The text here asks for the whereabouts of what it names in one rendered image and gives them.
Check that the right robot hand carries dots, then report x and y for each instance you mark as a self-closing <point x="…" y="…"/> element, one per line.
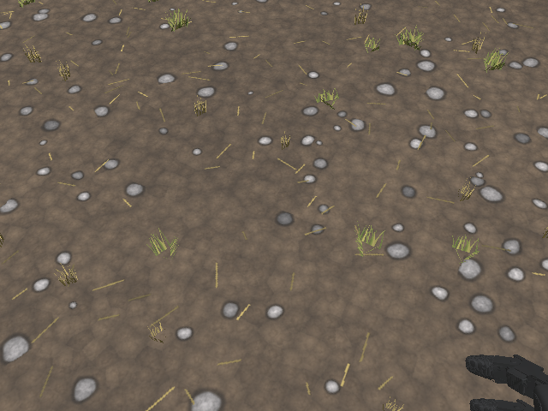
<point x="518" y="373"/>

